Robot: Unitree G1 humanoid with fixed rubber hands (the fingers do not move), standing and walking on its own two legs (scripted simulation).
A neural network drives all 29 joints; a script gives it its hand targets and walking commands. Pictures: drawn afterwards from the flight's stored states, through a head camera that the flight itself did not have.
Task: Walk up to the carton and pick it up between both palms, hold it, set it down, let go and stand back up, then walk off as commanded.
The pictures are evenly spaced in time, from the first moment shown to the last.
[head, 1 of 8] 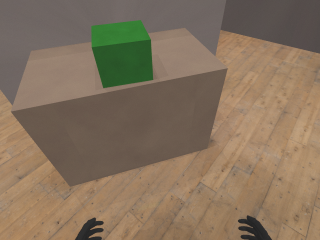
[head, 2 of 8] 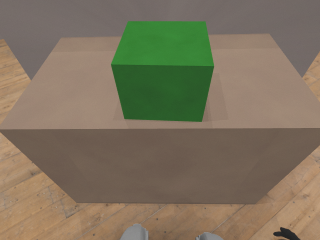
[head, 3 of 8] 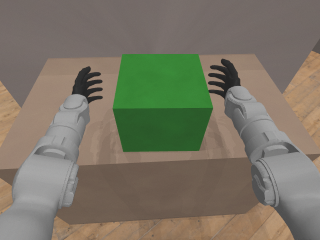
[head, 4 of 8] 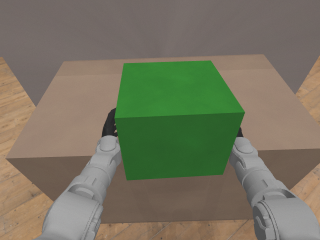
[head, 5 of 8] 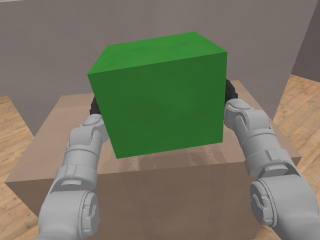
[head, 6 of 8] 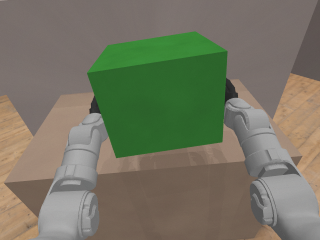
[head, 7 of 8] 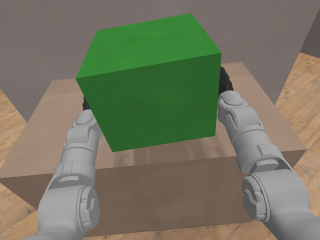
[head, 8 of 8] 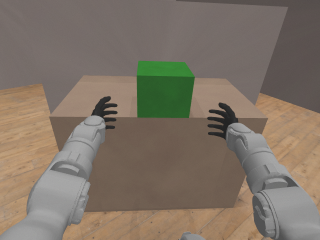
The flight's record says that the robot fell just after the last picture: yes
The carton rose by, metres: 0.22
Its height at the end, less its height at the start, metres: +0.00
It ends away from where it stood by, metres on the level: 0.04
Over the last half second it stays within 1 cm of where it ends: yes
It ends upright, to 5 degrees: yes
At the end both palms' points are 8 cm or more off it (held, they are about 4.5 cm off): yes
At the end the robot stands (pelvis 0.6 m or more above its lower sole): yes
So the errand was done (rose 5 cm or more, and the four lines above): yes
